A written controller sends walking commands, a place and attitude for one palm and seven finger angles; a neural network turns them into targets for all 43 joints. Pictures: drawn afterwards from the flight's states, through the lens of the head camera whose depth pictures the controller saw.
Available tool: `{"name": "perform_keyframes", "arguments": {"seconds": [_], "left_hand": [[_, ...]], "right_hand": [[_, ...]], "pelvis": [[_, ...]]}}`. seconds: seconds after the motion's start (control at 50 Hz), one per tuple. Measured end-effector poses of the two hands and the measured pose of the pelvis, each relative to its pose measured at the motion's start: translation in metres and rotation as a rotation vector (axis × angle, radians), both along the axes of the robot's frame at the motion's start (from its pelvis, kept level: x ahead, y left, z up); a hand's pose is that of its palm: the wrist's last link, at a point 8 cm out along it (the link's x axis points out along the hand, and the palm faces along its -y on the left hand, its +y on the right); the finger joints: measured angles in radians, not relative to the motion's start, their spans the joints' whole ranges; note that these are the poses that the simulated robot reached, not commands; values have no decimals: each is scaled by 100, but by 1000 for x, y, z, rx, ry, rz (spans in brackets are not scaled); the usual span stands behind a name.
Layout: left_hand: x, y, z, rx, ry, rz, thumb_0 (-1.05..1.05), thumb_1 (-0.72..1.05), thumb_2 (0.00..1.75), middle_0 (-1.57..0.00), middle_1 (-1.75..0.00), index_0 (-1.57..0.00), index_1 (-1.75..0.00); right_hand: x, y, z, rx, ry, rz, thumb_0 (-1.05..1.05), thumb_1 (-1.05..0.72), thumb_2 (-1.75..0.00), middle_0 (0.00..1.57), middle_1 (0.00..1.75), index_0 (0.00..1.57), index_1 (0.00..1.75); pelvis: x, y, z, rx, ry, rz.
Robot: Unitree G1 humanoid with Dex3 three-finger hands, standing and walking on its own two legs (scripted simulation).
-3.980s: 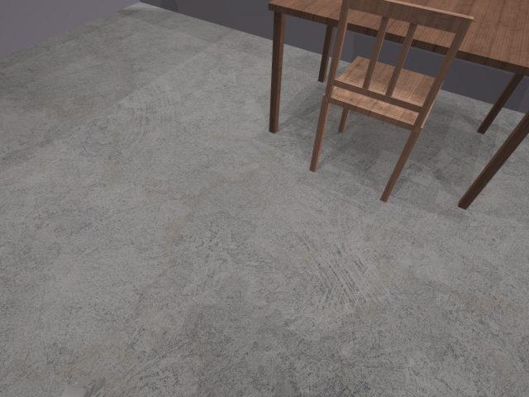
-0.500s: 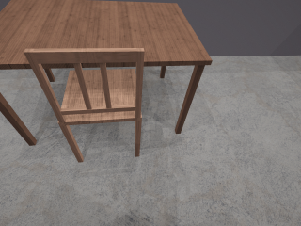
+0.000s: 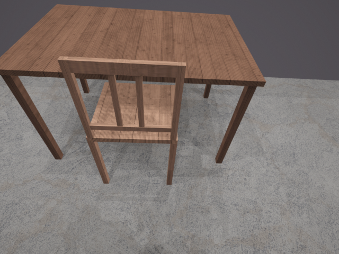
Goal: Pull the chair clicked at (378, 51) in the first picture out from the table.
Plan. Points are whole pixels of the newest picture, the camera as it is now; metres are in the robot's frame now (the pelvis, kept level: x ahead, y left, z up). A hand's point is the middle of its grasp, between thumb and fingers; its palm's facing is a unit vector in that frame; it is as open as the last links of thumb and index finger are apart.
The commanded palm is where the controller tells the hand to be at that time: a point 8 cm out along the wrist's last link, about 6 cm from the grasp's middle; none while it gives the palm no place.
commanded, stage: take the last steps up to it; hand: left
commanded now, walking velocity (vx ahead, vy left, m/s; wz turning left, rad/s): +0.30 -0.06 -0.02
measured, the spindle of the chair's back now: (116, 102) +0.66 +0.25 -0.08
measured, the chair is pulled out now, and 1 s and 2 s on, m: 0.00 0.00 0.00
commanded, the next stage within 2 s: come to a stop and stand still in 0.52 s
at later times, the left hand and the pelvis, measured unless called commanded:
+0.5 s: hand out of the picture +0.12 +0.12 -0.17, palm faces +0.08 -0.98 -0.16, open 7.3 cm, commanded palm none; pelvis +0.13 -0.04 +0.01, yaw +2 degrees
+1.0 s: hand (124, 216) +0.26 +0.14 -0.17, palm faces +0.04 -0.96 -0.29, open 7.3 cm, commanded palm none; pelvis +0.22 -0.06 +0.00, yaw +0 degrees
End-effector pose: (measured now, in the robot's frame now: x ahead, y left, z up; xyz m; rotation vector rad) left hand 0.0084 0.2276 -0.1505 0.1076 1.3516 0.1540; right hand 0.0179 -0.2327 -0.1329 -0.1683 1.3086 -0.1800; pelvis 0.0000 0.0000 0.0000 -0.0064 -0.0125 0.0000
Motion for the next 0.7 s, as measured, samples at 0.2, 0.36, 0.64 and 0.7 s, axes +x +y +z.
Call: {"name": "perform_keyframes", "arguments": {"seconds": [0.2,0.36,0.64,0.7], "left_hand": [[49,-11,19,-3,5,-34,1,92,90,-20,-30,-20,-30],[104,-38,12,31,-67,-5,0,92,90,-20,-30,-20,-30],[116,-54,-11,-76,135,71,0,91,90,-20,-30,-20,-30],[139,-49,-10,-68,141,61,1,91,90,-20,-30,-20,-30]], "right_hand": [[-18,-2,6,33,127,-59,1,-90,-90,20,30,20,30],[17,-30,-16,62,211,-54,1,-90,-90,20,30,20,30],[239,-18,5,1,-148,85,1,-91,-90,19,30,20,30],[253,-9,8,-2,-146,77,0,-91,-90,19,30,20,30]], "pelvis": [[39,-12,13,4,23,0],[88,-40,-2,-2,9,19],[179,-26,-5,-20,7,22],[194,-24,-1,-5,8,12]]}}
